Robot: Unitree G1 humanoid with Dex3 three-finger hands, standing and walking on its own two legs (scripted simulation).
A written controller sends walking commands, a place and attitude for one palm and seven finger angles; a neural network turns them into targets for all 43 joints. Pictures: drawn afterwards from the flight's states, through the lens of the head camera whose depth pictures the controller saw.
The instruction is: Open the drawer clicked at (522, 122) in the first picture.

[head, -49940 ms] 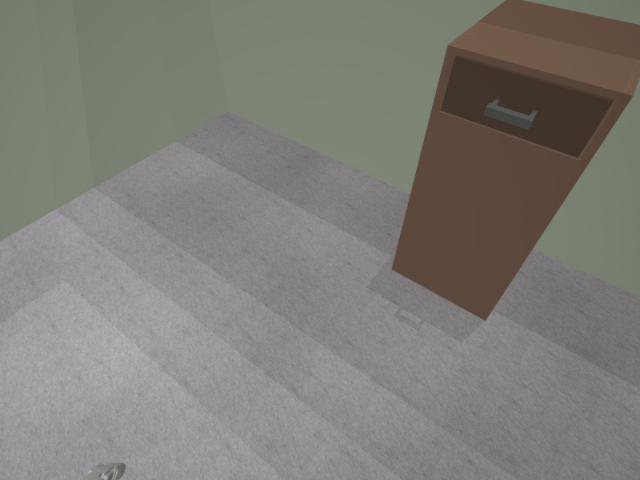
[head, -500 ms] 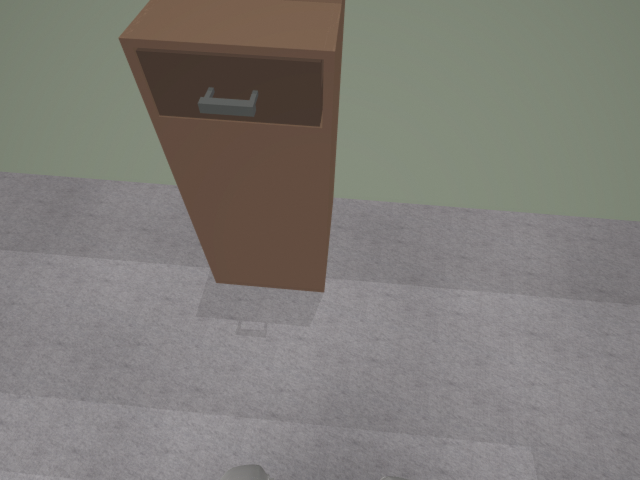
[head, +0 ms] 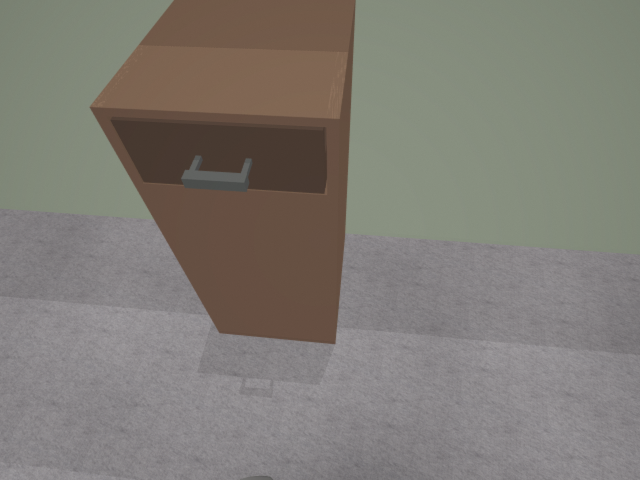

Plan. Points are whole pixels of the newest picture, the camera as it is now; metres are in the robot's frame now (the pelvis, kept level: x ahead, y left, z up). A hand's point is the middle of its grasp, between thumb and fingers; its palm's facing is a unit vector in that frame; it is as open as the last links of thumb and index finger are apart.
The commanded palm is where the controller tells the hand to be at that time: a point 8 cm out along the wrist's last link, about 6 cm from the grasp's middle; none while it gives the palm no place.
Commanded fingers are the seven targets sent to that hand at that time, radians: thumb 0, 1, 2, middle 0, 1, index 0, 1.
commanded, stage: come to a stop and stand still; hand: left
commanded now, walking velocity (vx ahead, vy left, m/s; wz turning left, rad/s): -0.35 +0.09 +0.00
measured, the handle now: (219, 171) +0.56 +0.20 +0.03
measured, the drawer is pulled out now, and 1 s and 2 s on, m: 0.00 0.00 0.00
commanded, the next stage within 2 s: none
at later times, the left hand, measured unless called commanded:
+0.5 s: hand out of the picture +0.13 +0.17 -0.14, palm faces +0.02 -0.95 -0.31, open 7.4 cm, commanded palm none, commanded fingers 0.00 0.90 0.90 -0.20 -0.30 -0.20 -0.30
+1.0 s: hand out of the picture +0.08 +0.23 -0.16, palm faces +0.00 -0.97 -0.25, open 7.4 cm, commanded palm none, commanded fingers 0.00 0.90 0.90 -0.20 -0.30 -0.20 -0.30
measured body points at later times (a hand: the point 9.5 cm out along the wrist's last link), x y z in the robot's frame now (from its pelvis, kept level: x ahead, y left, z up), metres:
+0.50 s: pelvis +0.05 -0.03 +0.02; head +0.12 -0.06 +0.46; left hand +0.12 +0.22 -0.11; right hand +0.14 -0.29 -0.15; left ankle -0.01 +0.12 -0.64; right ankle +0.02 -0.11 -0.72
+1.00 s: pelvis +0.02 +0.04 +0.00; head +0.01 +0.04 +0.45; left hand +0.08 +0.29 -0.14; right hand +0.10 -0.19 -0.13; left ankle +0.05 +0.12 -0.72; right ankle +0.02 -0.11 -0.72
